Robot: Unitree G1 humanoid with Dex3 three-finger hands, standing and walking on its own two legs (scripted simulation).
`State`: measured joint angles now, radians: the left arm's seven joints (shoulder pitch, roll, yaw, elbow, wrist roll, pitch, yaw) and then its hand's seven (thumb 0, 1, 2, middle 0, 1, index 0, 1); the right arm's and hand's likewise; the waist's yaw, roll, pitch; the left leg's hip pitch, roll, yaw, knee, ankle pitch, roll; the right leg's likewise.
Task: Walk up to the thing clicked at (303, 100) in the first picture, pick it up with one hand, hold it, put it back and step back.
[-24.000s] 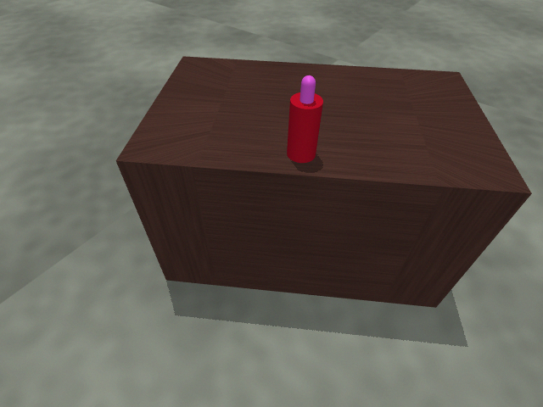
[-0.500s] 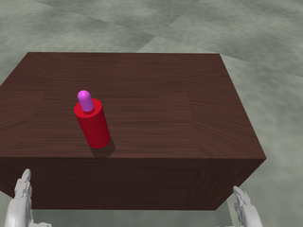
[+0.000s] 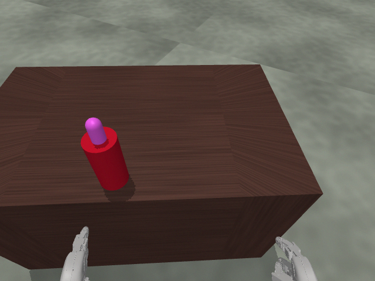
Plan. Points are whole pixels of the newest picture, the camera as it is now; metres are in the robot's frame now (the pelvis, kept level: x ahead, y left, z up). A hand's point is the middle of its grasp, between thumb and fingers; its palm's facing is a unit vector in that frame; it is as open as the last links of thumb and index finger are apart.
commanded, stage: home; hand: left
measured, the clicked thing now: (104, 153) +0.43 +0.21 +0.01
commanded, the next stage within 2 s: none
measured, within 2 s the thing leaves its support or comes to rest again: neither
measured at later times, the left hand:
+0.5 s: hand out of the picture +0.08 +0.25 -0.12, palm faces -0.03 -0.92 -0.40, open 17.4 cm
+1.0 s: hand out of the picture +0.01 +0.25 -0.13, palm faces -0.04 -0.94 -0.35, open 17.5 cm
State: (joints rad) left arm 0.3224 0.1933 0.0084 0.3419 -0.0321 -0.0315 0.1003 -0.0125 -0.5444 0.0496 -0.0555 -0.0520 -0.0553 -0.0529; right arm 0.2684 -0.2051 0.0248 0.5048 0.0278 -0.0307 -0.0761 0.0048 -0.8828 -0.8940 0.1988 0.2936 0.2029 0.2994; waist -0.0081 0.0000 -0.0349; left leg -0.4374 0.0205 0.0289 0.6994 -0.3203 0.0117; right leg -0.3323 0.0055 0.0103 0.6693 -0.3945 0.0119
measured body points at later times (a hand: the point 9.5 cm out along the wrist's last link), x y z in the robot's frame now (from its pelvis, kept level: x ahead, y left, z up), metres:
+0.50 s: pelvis -0.01 -0.01 +0.01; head -0.02 -0.01 +0.46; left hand +0.08 +0.29 -0.10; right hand +0.09 -0.31 -0.11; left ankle +0.02 +0.11 -0.72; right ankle -0.03 -0.13 -0.72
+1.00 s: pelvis -0.03 +0.00 +0.03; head -0.03 +0.00 +0.48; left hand +0.01 +0.30 -0.11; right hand +0.03 -0.30 -0.11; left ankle +0.02 +0.11 -0.72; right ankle -0.03 -0.13 -0.72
